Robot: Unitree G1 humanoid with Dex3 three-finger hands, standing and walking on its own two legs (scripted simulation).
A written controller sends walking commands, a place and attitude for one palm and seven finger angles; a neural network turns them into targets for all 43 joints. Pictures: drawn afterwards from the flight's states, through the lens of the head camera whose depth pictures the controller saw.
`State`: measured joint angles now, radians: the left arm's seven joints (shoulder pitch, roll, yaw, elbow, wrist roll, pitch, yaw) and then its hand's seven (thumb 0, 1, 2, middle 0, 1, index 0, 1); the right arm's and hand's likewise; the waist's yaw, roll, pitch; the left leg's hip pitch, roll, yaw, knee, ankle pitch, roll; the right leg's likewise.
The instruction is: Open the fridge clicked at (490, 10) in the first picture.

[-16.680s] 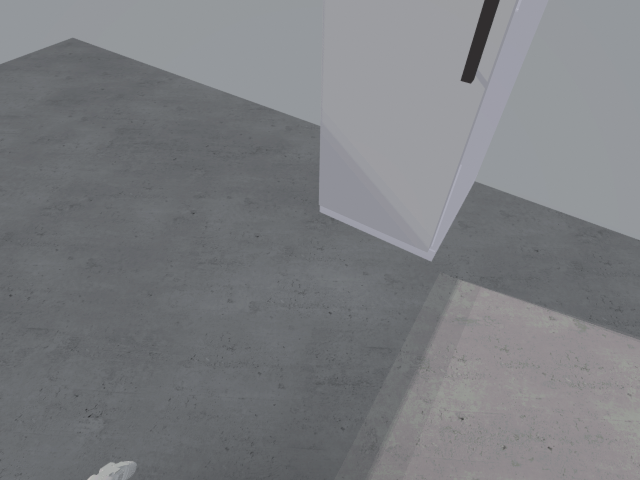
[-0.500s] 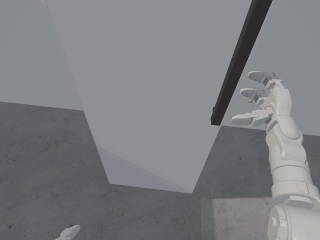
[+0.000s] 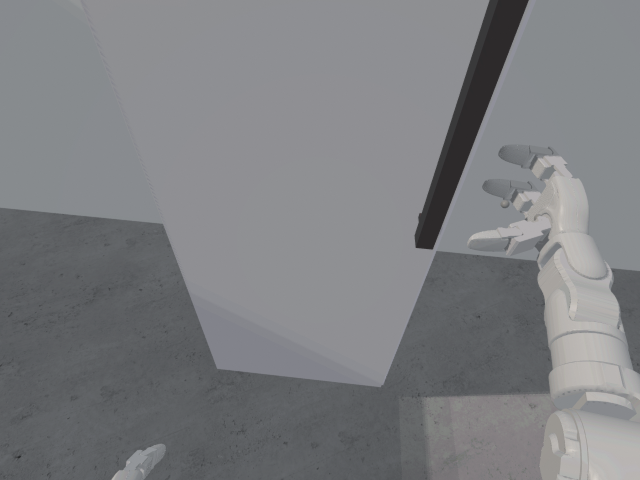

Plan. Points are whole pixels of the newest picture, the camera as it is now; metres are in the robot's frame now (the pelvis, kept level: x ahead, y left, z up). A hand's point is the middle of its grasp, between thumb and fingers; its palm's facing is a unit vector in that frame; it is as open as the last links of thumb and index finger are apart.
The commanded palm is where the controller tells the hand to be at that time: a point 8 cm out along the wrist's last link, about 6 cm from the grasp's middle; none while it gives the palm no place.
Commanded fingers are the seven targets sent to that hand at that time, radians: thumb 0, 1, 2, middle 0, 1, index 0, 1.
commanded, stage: move the hooked fingers beside the handle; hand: right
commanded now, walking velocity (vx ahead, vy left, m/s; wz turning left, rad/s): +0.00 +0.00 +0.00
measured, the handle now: (466, 103) +0.49 -0.11 +0.26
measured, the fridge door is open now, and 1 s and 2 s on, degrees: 0 0 0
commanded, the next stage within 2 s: feel for the door with the fingertips in 1.14 s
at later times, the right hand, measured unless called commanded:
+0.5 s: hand (519, 208) +0.42 -0.20 +0.16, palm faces +0.04 +1.00 +0.02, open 14.0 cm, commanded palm +0.39 -0.24 +0.16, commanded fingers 0.00 0.50 -0.30 0.30 1.20 0.30 1.20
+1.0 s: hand (509, 201) +0.43 -0.19 +0.16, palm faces +0.04 +1.00 +0.02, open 14.0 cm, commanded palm +0.40 -0.24 +0.16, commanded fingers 0.00 0.50 -0.30 0.30 1.20 0.30 1.20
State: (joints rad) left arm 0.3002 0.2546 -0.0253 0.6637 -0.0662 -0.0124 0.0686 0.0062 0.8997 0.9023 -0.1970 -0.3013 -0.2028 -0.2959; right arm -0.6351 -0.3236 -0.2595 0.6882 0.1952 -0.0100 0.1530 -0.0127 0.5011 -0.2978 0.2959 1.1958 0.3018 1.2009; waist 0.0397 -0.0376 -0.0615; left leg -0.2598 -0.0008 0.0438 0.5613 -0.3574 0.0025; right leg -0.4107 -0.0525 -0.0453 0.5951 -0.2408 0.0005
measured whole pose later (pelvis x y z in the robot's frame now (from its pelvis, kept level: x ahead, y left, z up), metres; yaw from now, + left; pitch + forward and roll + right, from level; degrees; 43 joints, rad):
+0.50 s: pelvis +0.00 +0.00 +0.00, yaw +0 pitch +3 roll +1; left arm 0.30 0.26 -0.02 0.66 -0.07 -0.03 0.08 0.01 0.90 0.90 -0.20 -0.30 -0.20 -0.30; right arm -0.63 -0.35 -0.27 0.68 0.21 -0.01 0.18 -0.01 0.50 -0.30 0.30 1.20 0.30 1.20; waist 0.04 -0.03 -0.06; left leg -0.27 0.00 0.05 0.56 -0.35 0.00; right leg -0.42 -0.05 -0.04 0.60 -0.24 -0.01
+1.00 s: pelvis +0.00 +0.00 +0.00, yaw +0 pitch +4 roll +1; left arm 0.32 0.26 -0.02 0.66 -0.07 -0.01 0.07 0.01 0.90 0.90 -0.20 -0.30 -0.20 -0.30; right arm -0.64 -0.36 -0.29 0.70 0.19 -0.02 0.17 -0.01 0.50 -0.30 0.30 1.20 0.30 1.20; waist 0.05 -0.04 -0.06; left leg -0.27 0.00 0.04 0.56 -0.36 0.00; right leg -0.43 -0.06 -0.05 0.60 -0.25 0.00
